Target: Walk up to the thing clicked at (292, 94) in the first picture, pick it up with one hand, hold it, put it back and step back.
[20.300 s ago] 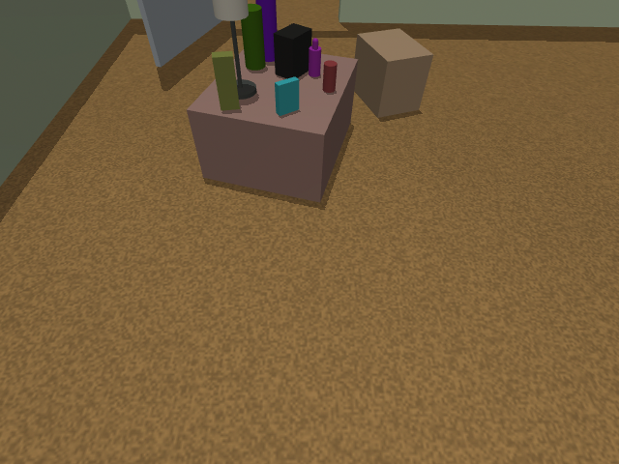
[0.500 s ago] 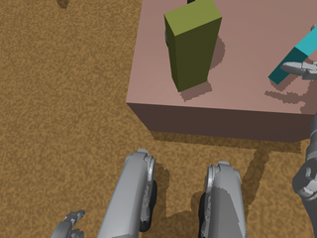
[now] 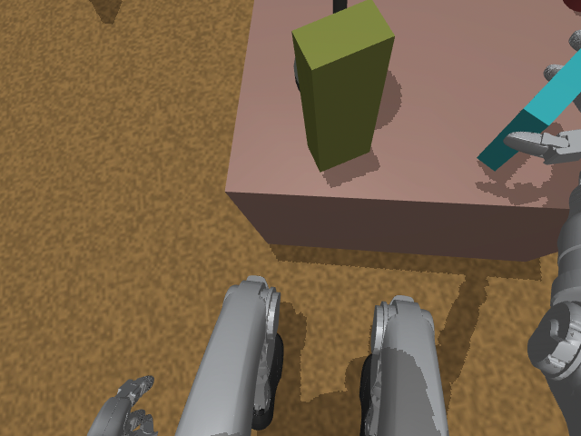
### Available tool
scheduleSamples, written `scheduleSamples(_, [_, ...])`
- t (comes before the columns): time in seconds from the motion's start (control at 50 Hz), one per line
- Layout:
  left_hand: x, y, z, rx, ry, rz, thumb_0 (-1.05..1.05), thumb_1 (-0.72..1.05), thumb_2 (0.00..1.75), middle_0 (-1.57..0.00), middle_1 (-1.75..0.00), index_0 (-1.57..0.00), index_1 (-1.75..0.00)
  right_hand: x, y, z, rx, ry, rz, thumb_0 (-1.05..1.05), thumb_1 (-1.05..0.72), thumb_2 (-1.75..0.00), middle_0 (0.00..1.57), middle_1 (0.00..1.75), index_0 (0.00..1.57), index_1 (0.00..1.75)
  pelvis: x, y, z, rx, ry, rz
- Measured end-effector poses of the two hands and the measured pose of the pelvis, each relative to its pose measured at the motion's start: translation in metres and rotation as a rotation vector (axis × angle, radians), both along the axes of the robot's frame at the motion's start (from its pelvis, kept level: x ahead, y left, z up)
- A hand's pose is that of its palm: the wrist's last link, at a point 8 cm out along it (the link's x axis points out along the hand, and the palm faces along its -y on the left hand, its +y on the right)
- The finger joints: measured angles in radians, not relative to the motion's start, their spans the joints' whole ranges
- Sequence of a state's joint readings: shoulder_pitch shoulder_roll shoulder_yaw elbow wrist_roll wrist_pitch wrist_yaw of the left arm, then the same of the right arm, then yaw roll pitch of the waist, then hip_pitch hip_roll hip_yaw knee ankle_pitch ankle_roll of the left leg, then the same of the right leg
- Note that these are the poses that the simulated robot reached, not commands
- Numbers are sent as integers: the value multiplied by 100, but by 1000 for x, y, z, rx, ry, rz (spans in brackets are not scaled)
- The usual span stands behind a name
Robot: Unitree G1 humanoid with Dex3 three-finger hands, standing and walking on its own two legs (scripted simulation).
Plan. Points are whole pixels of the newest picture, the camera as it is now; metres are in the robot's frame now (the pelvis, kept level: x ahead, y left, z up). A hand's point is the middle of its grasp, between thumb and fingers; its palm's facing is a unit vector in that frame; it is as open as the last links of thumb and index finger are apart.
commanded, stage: close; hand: right
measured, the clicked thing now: (532, 117) +0.53 -0.25 -0.02
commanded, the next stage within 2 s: settle in 0.16 s
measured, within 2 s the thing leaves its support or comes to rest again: leaves its support in 0.58 s
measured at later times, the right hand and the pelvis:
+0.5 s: hand (567, 117) +0.50 -0.26 +0.02, palm faces +0.25 +0.97 -0.01, open 12.5 cm; pelvis +0.00 +0.00 +0.00, yaw +0 degrees
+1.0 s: hand out of the picture +0.53 -0.27 +0.09, palm faces +0.28 +0.96 -0.01, open 12.6 cm; pelvis +0.01 +0.00 +0.06, yaw +0 degrees
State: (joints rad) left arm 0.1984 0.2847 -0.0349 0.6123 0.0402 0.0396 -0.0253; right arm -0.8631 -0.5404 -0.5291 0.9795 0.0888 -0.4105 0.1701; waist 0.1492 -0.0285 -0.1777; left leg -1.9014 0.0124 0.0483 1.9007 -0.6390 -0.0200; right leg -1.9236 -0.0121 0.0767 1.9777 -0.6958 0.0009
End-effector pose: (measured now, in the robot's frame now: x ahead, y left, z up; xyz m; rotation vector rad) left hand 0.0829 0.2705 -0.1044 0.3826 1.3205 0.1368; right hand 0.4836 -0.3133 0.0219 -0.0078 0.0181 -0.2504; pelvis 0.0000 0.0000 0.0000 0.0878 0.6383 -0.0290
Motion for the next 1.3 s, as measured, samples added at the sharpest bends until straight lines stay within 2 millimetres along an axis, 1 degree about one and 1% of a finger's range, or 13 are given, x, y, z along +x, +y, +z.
scheduleSamples(0.3, [11,-3,-3,-11,-22,-11,1,85,94,-20,-29,-18,-32,-8,0,0,-4,-25,4,-2,47,-54,61,69,66,71,1,-1,-1,0,-4,-2])
scheduleSamples(0.42, [14,-5,-5,-22,-34,-9,1,86,94,-21,-30,-19,-32,-12,1,0,1,-9,1,-2,46,-62,56,71,61,74,1,-1,-1,-1,-8,-2])
scheduleSamples(0.52, [15,-6,-2,-19,-37,-6,1,86,94,-21,-30,-19,-32,-14,2,1,-1,13,-6,-3,46,-67,53,74,58,76,0,0,2,-3,-10,-2])
scheduleSamples(0.58, [14,-6,3,-13,-35,-7,1,86,94,-21,-30,-19,-32,-14,1,5,-5,15,-11,-3,46,-68,53,74,57,77,0,0,7,-4,-12,-4])
scheduleSamples(0.62, [14,-5,7,-8,-33,-6,1,86,94,-21,-30,-19,-32,-12,0,12,-6,5,-18,-3,46,-69,52,75,57,77,1,0,11,-5,-15,-4])
scheduleSamples(0.7, [13,-4,18,4,-34,1,1,87,94,-21,-30,-19,-32,-5,-3,32,-11,-15,-30,-3,46,-69,52,74,57,77,2,0,20,-7,-22,-5])
scheduleSamples(0.8, [10,-2,35,11,-38,15,1,87,94,-21,-30,-19,-32,4,-6,54,-13,3,-29,-2,45,-68,52,74,57,76,5,0,35,-7,-28,-5])
scheduleSamples(0.86, [7,-1,45,14,-37,24,1,86,94,-21,-30,-19,-32,8,-7,62,-3,19,-26,-2,45,-68,52,74,57,76,7,-1,43,-6,-32,-4])
scheduleSamples(0.94, [1,-1,57,16,-24,33,1,87,93,-21,-30,-20,-32,10,-7,68,12,32,-29,-3,50,-69,55,76,60,79,10,-2,53,-4,-35,-2])
scheduleSamples(1.04, [-3,-3,69,9,-1,41,1,87,93,-22,-31,-21,-32,3,-3,73,13,37,-38,-3,58,-71,58,80,63,83,13,-3,66,-4,-43,-1])
scheduleSamples(1.12, [-1,-8,80,-2,0,51,1,88,93,-22,-31,-21,-32,-5,1,85,11,28,-51,-3,61,-72,60,82,65,85,16,-4,80,-4,-61,-3])
scheduleSamples(1.2, [8,-14,97,-13,-29,57,1,88,92,-21,-31,-21,-31,-14,5,106,10,13,-65,-3,61,-71,59,83,64,86,20,-4,98,-5,-86,-7])
scheduleSamples(1.3, [22,-19,123,-21,-88,58,1,88,93,-21,-31,-21,-31,-25,8,140,-2,4,-72,-2,61,-71,59,84,63,87,25,-5,123,-8,-128,-14])
